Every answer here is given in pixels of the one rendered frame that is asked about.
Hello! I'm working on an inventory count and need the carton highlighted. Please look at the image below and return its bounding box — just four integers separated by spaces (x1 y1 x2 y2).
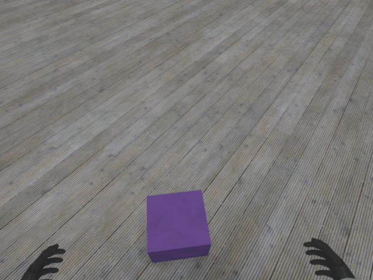
147 190 211 263

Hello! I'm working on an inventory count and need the robot right hand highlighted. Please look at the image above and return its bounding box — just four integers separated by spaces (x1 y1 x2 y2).
303 238 355 280

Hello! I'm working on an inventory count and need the robot left hand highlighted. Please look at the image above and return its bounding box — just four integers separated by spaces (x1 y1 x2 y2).
21 244 65 280

